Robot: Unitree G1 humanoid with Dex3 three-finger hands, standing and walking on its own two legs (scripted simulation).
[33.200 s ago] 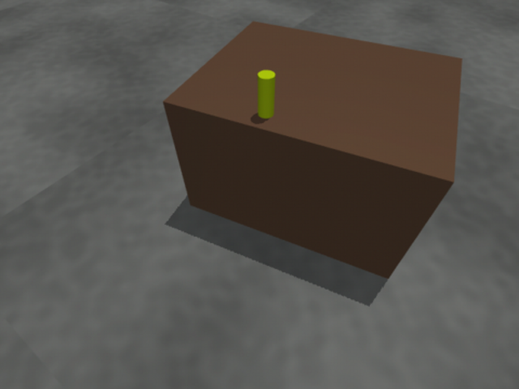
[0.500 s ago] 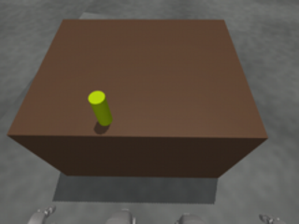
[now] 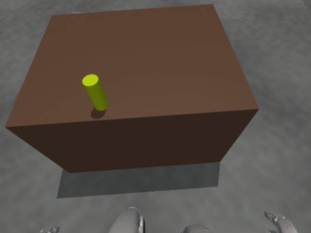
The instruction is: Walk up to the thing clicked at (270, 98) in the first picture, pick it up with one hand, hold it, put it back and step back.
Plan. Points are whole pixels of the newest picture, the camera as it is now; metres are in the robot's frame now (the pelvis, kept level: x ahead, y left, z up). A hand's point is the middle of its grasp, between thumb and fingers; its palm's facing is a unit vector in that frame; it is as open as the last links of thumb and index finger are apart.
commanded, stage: step back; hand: left
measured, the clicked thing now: (96, 93) +0.57 +0.23 -0.08
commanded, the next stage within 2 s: none
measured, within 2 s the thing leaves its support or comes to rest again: neither
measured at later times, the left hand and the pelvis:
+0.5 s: hand out of the picture -0.04 +0.28 -0.14, palm faces +0.09 -0.93 -0.35, open 7.4 cm; pelvis -0.14 +0.01 +0.01, yaw +5 degrees
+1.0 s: hand out of the picture -0.24 +0.25 -0.11, palm faces +0.03 -0.89 -0.45, open 7.4 cm; pelvis -0.31 -0.03 +0.01, yaw +3 degrees
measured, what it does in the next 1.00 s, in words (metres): walks backwards: left foot, then right foot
